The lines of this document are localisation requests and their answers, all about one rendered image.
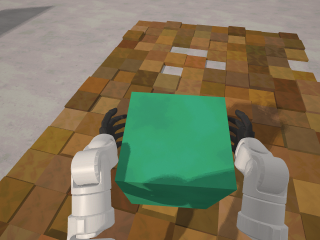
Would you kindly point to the left robot forearm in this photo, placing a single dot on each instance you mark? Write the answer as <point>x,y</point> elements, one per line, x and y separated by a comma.
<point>91,207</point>

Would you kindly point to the right robot hand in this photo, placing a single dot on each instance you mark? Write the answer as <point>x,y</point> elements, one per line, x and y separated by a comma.
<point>245,129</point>

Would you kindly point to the carton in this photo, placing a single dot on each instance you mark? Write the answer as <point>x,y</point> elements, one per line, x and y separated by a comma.
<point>176,151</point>

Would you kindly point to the right robot forearm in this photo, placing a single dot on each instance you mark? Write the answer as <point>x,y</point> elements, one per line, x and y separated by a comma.
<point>265,187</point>

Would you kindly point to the left robot hand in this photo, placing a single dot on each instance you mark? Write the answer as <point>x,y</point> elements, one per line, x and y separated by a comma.
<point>108,122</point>

